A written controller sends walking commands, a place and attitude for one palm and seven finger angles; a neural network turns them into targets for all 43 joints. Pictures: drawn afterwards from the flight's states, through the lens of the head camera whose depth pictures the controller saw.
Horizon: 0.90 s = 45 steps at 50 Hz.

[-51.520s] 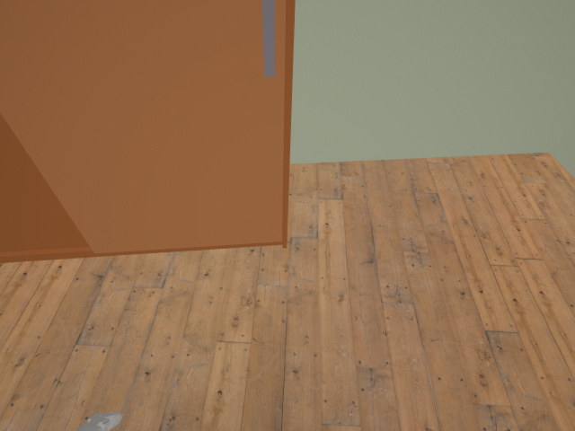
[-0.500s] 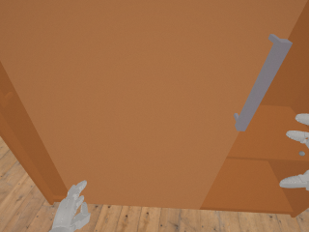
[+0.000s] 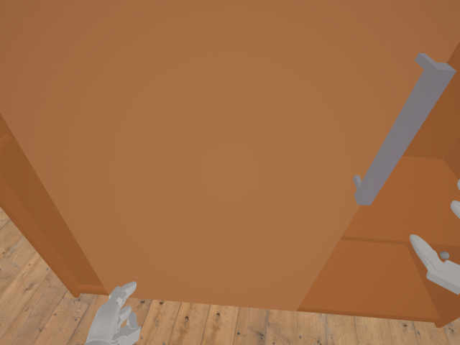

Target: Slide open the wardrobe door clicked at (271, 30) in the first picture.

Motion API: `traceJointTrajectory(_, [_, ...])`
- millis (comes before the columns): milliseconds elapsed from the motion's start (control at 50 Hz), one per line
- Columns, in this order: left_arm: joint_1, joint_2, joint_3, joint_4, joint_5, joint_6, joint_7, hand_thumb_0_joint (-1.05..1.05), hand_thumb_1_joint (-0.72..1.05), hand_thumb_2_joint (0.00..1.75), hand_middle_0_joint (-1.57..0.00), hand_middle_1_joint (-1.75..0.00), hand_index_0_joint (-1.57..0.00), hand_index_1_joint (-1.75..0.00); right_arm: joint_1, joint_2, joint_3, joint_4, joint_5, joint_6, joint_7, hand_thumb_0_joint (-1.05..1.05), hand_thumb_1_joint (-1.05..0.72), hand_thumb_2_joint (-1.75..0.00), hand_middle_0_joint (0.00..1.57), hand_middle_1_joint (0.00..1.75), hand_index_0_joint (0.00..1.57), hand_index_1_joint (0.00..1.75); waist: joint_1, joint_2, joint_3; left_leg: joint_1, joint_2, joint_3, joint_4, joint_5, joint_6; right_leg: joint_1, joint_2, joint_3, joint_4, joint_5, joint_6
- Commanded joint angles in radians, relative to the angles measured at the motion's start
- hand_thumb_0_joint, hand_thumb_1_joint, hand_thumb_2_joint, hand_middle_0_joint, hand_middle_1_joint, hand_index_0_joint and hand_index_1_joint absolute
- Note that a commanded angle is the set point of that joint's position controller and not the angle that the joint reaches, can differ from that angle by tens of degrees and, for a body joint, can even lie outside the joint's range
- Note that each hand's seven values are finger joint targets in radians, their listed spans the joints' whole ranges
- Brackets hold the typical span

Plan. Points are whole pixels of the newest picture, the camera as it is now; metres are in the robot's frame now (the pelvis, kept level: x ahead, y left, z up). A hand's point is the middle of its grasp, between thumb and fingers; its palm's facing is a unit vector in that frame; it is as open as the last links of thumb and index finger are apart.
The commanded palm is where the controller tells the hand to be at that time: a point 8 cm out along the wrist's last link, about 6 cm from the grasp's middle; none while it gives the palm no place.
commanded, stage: draw the hand back to the body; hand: right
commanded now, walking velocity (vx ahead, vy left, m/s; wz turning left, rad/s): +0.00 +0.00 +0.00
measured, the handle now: (388, 138) +0.41 -0.28 +0.20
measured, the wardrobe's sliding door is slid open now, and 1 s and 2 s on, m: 0.61 0.61 0.61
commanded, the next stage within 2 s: step back with the hand held close in 0.52 s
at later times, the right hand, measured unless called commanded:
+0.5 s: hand (441, 268) +0.18 -0.26 +0.16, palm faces +0.47 +0.80 -0.37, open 7.5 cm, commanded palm +0.13 -0.29 +0.18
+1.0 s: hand (447, 282) +0.17 -0.26 +0.15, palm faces +0.34 +0.80 -0.50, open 7.4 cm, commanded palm +0.11 -0.31 +0.17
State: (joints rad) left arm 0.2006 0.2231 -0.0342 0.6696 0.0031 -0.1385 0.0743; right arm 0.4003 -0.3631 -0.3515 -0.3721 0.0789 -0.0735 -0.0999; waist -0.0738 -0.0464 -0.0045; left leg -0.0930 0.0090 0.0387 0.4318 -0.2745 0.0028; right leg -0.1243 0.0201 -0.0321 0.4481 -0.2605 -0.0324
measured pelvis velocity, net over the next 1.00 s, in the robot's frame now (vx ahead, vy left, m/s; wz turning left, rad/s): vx -0.03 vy -0.01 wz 0.01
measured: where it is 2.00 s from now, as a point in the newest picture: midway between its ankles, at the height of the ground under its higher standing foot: outside the picture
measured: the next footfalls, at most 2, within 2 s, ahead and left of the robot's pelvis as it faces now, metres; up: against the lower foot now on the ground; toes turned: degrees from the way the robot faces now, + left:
left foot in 1.94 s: -0.17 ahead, +0.05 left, +0.00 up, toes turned -5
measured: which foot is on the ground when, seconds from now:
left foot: down 0.00-1.00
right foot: down 0.00-1.00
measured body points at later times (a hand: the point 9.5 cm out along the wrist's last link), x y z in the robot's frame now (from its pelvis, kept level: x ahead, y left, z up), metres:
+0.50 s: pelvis +0.00 +0.01 +0.00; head -0.03 +0.02 +0.45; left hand +0.19 +0.22 -0.08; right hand +0.15 -0.30 +0.18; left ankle -0.02 +0.12 -0.74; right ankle -0.01 -0.10 -0.74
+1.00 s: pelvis -0.03 -0.01 +0.00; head -0.02 +0.00 +0.45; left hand +0.15 +0.24 -0.08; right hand +0.14 -0.30 +0.18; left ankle -0.02 +0.12 -0.74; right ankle -0.01 -0.10 -0.74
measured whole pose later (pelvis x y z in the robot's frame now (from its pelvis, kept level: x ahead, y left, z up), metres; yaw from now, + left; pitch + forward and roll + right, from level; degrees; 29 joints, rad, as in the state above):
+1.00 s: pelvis -0.03 -0.01 +0.00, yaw +0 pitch +1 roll +1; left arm 0.18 0.24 -0.01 0.55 -0.01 0.02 0.09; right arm 0.55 -0.43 -0.38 -0.47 0.06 -0.14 -0.10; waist -0.02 -0.03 0.01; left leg -0.22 0.00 0.03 0.41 -0.19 -0.01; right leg -0.26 0.01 -0.04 0.45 -0.20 -0.04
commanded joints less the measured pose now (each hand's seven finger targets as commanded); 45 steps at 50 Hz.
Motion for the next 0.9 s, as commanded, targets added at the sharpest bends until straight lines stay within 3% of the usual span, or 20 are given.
traceJointTrajectory(0, [-0.128,0.110,0.050,-0.177,-0.003,-0.035,0.001,0.00,0.90,0.90,-0.20,-0.30,-0.20,-0.30,-0.040,-0.177,-0.104,-0.230,0.005,-0.050,-0.013,0.00,-0.68,-0.80,0.21,0.43,0.21,0.43,-0.008,-0.006,-0.083,-0.011,0.005,-0.005,-0.055,0.275,0.023,0.040,-0.049,0.056,-0.061,0.355,0.021])
traceJointTrajectory(40, [-0.124,0.109,0.049,-0.182,-0.001,-0.029,0.001,0.00,0.90,0.90,-0.20,-0.30,-0.20,-0.30,-0.040,-0.184,-0.108,-0.254,0.002,-0.049,-0.014,0.00,-0.75,-0.83,0.21,0.38,0.21,0.38,-0.008,-0.029,-0.090,-0.009,0.005,-0.004,-0.055,0.281,0.023,0.045,-0.047,0.056,-0.059,0.368,0.022])
traceJointTrajectory(120, [-0.130,0.107,0.048,-0.191,0.000,-0.013,0.004,0.00,0.90,0.90,-0.20,-0.30,-0.20,-0.30,-0.025,-0.170,-0.090,-0.255,0.004,-0.035,-0.010,0.00,-0.90,-0.90,0.20,0.30,0.20,0.30,-0.003,0.004,-0.076,-0.014,0.003,-0.006,-0.069,0.269,0.020,0.043,-0.042,0.050,-0.063,0.320,0.015])
traceJointTrajectory(240, [-0.136,0.104,0.043,-0.188,0.002,-0.012,0.012,0.00,0.90,0.90,-0.20,-0.30,-0.20,-0.30,-0.065,-0.182,-0.092,-0.279,-0.003,-0.034,-0.019,0.00,-0.90,-0.90,0.20,0.30,0.20,0.30,-0.004,-0.053,-0.072,-0.016,0.001,-0.007,-0.078,0.238,0.023,0.051,-0.036,0.051,-0.068,0.288,0.016])
traceJointTrajectory(260, [-0.140,0.108,0.045,-0.187,0.005,-0.013,0.013,0.00,0.90,0.90,-0.20,-0.30,-0.20,-0.30,-0.060,-0.184,-0.098,-0.274,0.000,-0.031,-0.019,0.00,-0.90,-0.90,0.20,0.30,0.20,0.30,-0.006,-0.020,-0.074,-0.010,-0.001,-0.006,-0.087,0.236,0.023,0.053,-0.036,0.053,-0.073,0.279,0.014])
traceJointTrajectory(320, [-0.142,0.105,0.043,-0.187,0.003,-0.010,0.013,0.00,0.90,0.90,-0.20,-0.30,-0.20,-0.30,-0.065,-0.173,-0.086,-0.258,0.000,-0.031,-0.018,0.00,-0.90,-0.90,0.20,0.30,0.20,0.30,-0.004,-0.032,-0.051,-0.018,0.001,-0.007,-0.089,0.215,0.022,0.043,-0.034,0.050,-0.080,0.248,0.012])
traceJointTrajectory(360, [-0.149,0.109,0.046,-0.184,0.004,-0.011,0.015,0.00,0.90,0.90,-0.20,-0.30,-0.20,-0.30,-0.055,-0.181,-0.097,-0.246,0.002,-0.032,-0.017,0.00,-0.90,-0.90,0.20,0.30,0.20,0.30,-0.008,0.011,-0.043,-0.014,-0.003,-0.009,-0.102,0.208,0.021,0.037,-0.033,0.048,-0.082,0.233,0.007])
traceJointTrajectory(440, [-0.149,0.103,0.043,-0.185,0.004,-0.010,0.014,0.00,0.90,0.90,-0.20,-0.30,-0.20,-0.30,-0.063,-0.174,-0.088,-0.254,0.001,-0.038,-0.015,0.00,-0.90,-0.90,0.20,0.30,0.20,0.30,-0.007,-0.025,-0.050,-0.011,0.000,-0.011,-0.100,0.195,0.021,0.043,-0.031,0.047,-0.087,0.217,0.008])
traceJointTrajectory(500, [-0.152,0.105,0.044,-0.186,0.006,-0.011,0.015,0.00,0.90,0.90,-0.20,-0.30,-0.20,-0.30,-0.055,-0.174,-0.090,-0.242,0.004,-0.038,-0.014,0.00,-0.90,-0.90,0.20,0.30,0.20,0.30,-0.008,0.009,-0.034,-0.013,0.000,-0.012,-0.111,0.192,0.019,0.038,-0.031,0.046,-0.091,0.208,0.004])
traceJointTrajectory(600, [-0.154,0.103,0.045,-0.180,0.006,-0.013,0.017,0.00,0.90,0.90,-0.20,-0.30,-0.20,-0.30,-0.051,-0.180,-0.096,-0.235,0.005,-0.044,-0.013,0.00,-0.90,-0.90,0.20,0.30,0.20,0.30,-0.009,0.003,-0.034,-0.013,0.000,-0.018,-0.126,0.183,0.017,0.044,-0.027,0.040,-0.091,0.193,0.001])
traceJointTrajectory(620, [-0.151,0.106,0.046,-0.168,0.002,-0.008,0.021,0.00,0.90,0.90,-0.20,-0.30,-0.20,-0.30,-0.092,-0.195,-0.112,-0.182,0.005,-0.039,-0.017,0.00,-0.90,-0.90,0.20,0.30,0.20,0.30,0.001,0.015,-0.003,-0.032,-0.001,-0.020,-0.135,0.157,0.016,0.033,-0.028,0.036,-0.095,0.171,0.001])
traceJointTrajectory(640, [-0.150,0.117,0.040,-0.224,-0.012,0.015,0.015,0.00,0.90,0.90,-0.20,-0.30,-0.20,-0.30,-0.230,-0.313,-0.223,-0.265,-0.004,-0.086,-0.027,0.00,-0.90,-0.90,0.20,0.30,0.20,0.30,0.027,0.029,0.059,-0.121,0.050,-0.112,-0.198,0.171,0.008,-0.054,-0.045,0.066,-0.055,0.106,-0.020])
traceJointTrajectory(660, [-0.148,0.106,0.039,-0.206,-0.011,0.025,0.018,0.00,0.90,0.90,-0.20,-0.30,-0.20,-0.30,-0.245,-0.314,-0.220,-0.248,-0.010,-0.110,-0.027,0.00,-0.90,-0.90,0.20,0.30,0.20,0.30,0.033,0.032,0.045,-0.125,0.080,-0.130,-0.208,0.194,0.019,-0.043,-0.038,0.075,-0.029,0.099,-0.017])
traceJointTrajectory(680, [-0.142,0.104,0.040,-0.196,-0.004,0.036,0.019,0.00,0.90,0.90,-0.20,-0.30,-0.20,-0.30,-0.096,-0.220,-0.148,-0.160,-0.012,-0.106,-0.020,0.00,-0.90,-0.90,0.20,0.30,0.20,0.30,0.041,0.059,0.021,-0.148,0.091,-0.121,-0.199,0.227,0.018,-0.022,-0.040,0.072,-0.010,0.135,-0.018])
traceJointTrajectory(720, [-0.132,0.115,0.048,-0.223,-0.002,0.056,0.009,0.00,0.90,0.90,-0.20,-0.30,-0.20,-0.30,-0.002,-0.172,-0.103,-0.183,-0.018,-0.106,-0.014,0.00,-0.90,-0.90,0.20,0.30,0.20,0.30,0.039,0.028,-0.065,-0.118,0.091,-0.090,-0.155,0.302,0.005,-0.006,-0.050,0.061,-0.007,0.221,-0.017])
traceJointTrajectory(760, [-0.131,0.121,0.054,-0.240,-0.003,0.069,0.011,0.00,0.90,0.90,-0.20,-0.30,-0.20,-0.30,0.034,-0.185,-0.111,-0.242,-0.018,-0.113,-0.021,0.00,-0.90,-0.90,0.20,0.30,0.20,0.30,0.041,-0.023,-0.130,-0.081,0.076,-0.065,-0.112,0.364,-0.003,0.007,-0.056,0.063,-0.021,0.321,-0.016])
traceJointTrajectory(840, [-0.121,0.122,0.065,-0.268,-0.008,0.098,0.017,0.00,0.90,0.90,-0.20,-0.30,-0.20,-0.30,0.103,-0.238,-0.170,-0.290,-0.014,-0.122,-0.034,0.00,-0.90,-0.90,0.20,0.30,0.20,0.30,0.042,0.023,-0.184,-0.063,0.055,-0.052,-0.068,0.403,-0.012,-0.016,-0.070,0.072,-0.028,0.387,-0.016])
traceJointTrajectory(860, [-0.124,0.126,0.067,-0.272,-0.008,0.100,0.022,0.00,0.90,0.90,-0.20,-0.30,-0.20,-0.30,0.106,-0.261,-0.194,-0.303,-0.013,-0.125,-0.037,0.00,-0.90,-0.90,0.20,0.30,0.20,0.30,0.041,0.008,-0.194,-0.050,0.051,-0.048,-0.054,0.413,-0.010,-0.024,-0.071,0.076,-0.031,0.402,-0.016])
traceJointTrajectory(880, [-0.122,0.120,0.067,-0.277,-0.011,0.103,0.024,0.00,0.90,0.90,-0.20,-0.30,-0.20,-0.30,0.117,-0.253,-0.192,-0.292,-0.012,-0.128,-0.037,0.00,-0.90,-0.90,0.20,0.30,0.20,0.30,0.042,0.018,-0.188,-0.051,0.045,-0.047,-0.045,0.409,-0.012,-0.036,-0.076,0.080,-0.039,0.401,-0.015])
